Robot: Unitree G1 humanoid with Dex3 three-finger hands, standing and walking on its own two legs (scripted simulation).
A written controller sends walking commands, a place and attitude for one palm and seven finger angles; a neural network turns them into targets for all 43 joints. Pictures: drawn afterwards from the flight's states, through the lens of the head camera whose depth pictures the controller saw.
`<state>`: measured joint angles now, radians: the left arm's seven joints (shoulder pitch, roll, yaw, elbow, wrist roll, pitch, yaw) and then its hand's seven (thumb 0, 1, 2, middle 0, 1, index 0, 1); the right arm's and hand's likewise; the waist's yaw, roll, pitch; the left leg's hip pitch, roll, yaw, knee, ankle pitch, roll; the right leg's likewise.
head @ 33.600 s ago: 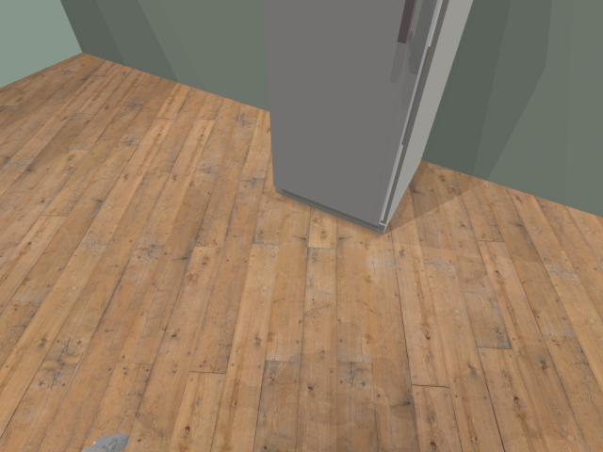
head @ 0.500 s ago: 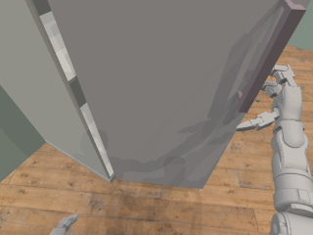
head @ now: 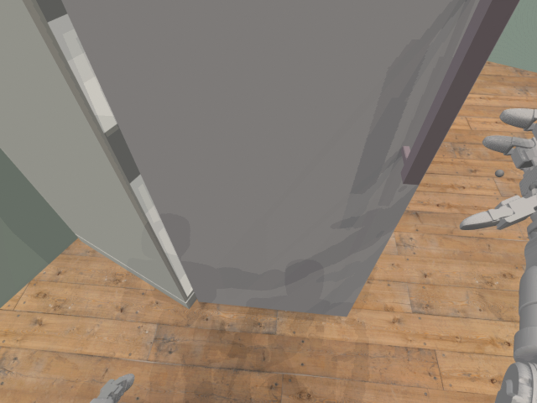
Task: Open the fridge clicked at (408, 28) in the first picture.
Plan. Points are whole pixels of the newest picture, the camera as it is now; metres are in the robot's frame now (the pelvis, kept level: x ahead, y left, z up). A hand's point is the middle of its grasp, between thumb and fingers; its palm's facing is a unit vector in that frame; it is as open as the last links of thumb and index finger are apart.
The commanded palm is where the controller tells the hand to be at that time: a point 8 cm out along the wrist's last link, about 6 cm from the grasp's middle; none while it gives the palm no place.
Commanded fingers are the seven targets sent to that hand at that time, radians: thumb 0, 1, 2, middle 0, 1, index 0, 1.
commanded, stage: slip the hand off the handle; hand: right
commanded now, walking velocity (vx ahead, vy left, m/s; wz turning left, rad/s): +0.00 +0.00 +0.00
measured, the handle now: (440, 96) +0.46 -0.17 +0.24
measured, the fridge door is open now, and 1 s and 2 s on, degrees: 66 66 66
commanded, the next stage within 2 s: draw the hand back to the body in 1.00 s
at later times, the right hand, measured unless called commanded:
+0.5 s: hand (501, 231) +0.31 -0.24 +0.16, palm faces +0.14 +0.98 -0.13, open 14.7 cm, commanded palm +0.28 -0.27 +0.17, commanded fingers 0.00 0.55 -0.20 0.25 1.15 0.25 1.15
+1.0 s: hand (508, 255) +0.27 -0.23 +0.17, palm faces +0.16 +0.98 -0.14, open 14.7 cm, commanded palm +0.24 -0.27 +0.17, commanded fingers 0.00 0.55 -0.20 0.25 1.15 0.25 1.15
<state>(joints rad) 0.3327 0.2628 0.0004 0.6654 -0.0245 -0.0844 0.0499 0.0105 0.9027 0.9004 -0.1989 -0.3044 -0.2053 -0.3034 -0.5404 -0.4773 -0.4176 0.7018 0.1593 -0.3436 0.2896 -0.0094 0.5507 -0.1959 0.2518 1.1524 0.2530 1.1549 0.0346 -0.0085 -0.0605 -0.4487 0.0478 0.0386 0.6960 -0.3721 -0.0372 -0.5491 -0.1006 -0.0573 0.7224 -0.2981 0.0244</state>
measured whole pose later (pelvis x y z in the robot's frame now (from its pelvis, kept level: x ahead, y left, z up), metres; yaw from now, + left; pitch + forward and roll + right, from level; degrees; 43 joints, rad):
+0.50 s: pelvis -0.01 -0.01 +0.00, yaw -1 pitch +2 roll +1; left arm 0.22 0.23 -0.04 0.63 -0.03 -0.15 0.06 0.01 0.90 0.90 -0.20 -0.30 -0.21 -0.30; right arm -0.20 -0.32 -0.27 0.23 0.18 -0.22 0.19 -0.01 0.55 -0.20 0.25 1.15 0.25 1.16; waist -0.04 -0.02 -0.05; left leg -0.34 0.06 0.06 0.67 -0.36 -0.04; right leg -0.46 -0.08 -0.04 0.70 -0.28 0.02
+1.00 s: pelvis -0.02 +0.02 +0.01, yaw -2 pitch +0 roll +0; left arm 0.25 0.27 -0.03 0.68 -0.03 -0.21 0.09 0.01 0.90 0.90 -0.20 -0.30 -0.21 -0.30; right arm -0.11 -0.35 -0.32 0.20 0.25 -0.25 0.27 -0.01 0.55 -0.20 0.25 1.15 0.25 1.16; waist -0.04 -0.04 -0.03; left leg -0.31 0.04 0.07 0.67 -0.36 -0.01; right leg -0.41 -0.10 -0.02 0.66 -0.25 0.05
